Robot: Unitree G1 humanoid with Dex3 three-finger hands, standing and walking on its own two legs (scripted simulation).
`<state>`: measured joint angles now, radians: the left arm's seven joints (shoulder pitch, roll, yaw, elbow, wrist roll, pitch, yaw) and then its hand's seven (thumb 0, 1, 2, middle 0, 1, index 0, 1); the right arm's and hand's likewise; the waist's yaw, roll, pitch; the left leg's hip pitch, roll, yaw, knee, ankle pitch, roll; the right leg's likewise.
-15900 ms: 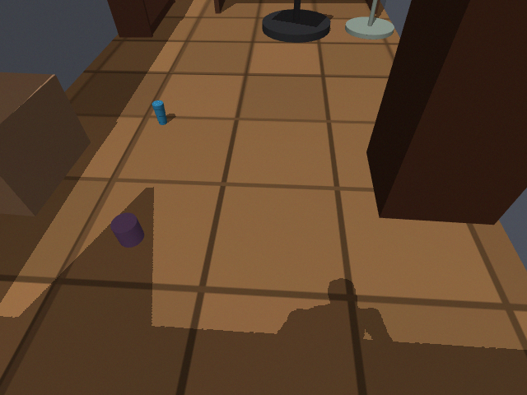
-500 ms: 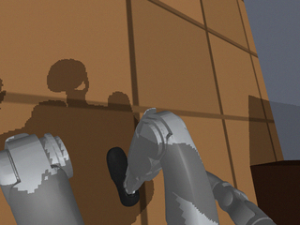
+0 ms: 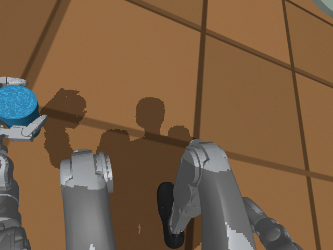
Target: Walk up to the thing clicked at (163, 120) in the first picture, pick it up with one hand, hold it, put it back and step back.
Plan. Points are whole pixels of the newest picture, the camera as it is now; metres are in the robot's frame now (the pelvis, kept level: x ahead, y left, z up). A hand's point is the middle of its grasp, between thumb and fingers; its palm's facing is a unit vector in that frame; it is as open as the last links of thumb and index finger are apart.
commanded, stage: settle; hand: left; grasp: from the side
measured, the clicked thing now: (22, 117) +0.40 +0.30 -0.11
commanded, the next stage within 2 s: lift in 1.08 s
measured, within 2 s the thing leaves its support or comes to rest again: neither
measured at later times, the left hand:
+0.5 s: hand (22, 90) +0.42 +0.28 -0.01, palm faces +0.26 -0.97 -0.04, open 9.6 cm
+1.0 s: hand (15, 81) +0.41 +0.28 +0.03, palm faces +0.27 -0.96 -0.05, open 9.6 cm
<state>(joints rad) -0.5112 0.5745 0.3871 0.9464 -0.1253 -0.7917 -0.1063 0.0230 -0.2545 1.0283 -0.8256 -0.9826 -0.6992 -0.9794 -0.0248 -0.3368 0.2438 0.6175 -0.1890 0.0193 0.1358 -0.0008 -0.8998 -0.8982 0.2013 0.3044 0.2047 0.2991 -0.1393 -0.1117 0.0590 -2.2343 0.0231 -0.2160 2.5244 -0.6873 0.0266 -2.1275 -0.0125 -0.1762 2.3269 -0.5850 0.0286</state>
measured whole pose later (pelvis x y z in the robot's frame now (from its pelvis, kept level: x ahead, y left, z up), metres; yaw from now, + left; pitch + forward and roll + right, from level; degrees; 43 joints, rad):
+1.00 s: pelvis +0.02 -0.01 +0.06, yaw +7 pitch +32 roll -5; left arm -0.55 0.39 0.40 0.86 -0.14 -0.62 -0.21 0.02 -0.26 1.04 -0.84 -0.97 -0.71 -0.96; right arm 0.07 -0.29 0.03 0.67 -0.07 0.00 0.06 0.00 -0.91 -0.90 0.20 0.30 0.20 0.30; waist -0.10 -0.01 -0.13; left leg -2.14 0.02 -0.07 2.27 -0.70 0.01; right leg -2.11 -0.04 -0.06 2.20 -0.65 0.00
